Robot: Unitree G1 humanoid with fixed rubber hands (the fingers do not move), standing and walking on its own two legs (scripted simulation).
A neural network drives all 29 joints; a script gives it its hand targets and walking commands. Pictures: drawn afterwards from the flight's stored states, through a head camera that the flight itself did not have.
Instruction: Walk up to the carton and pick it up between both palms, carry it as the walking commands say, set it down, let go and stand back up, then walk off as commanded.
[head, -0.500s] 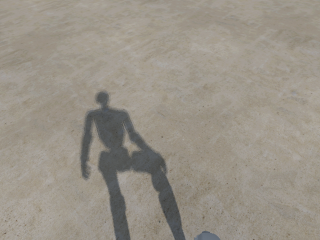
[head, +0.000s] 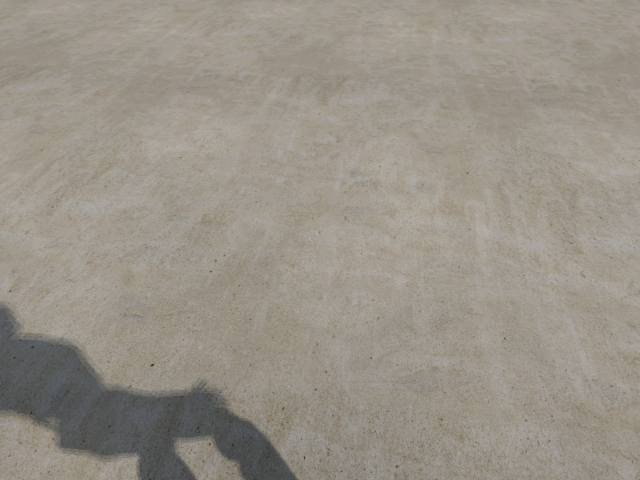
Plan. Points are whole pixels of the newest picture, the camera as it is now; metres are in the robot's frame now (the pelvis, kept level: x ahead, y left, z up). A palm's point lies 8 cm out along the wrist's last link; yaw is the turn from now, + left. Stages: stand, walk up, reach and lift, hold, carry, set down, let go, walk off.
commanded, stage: walk up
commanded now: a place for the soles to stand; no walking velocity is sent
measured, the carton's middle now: out of the picture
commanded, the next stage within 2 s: none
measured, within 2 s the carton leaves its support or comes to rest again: neither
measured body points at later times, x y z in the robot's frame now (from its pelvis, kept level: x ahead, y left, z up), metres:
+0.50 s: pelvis +0.16 -0.17 +0.00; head +0.17 -0.21 +0.45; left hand +0.38 +0.01 -0.11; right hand +0.09 -0.44 -0.14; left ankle +0.22 -0.02 -0.67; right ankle +0.14 -0.27 -0.72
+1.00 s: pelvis +0.36 -0.35 +0.01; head +0.36 -0.36 +0.46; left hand +0.64 -0.29 -0.11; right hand +0.15 -0.51 -0.12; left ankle +0.43 -0.21 -0.72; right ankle +0.34 -0.59 -0.66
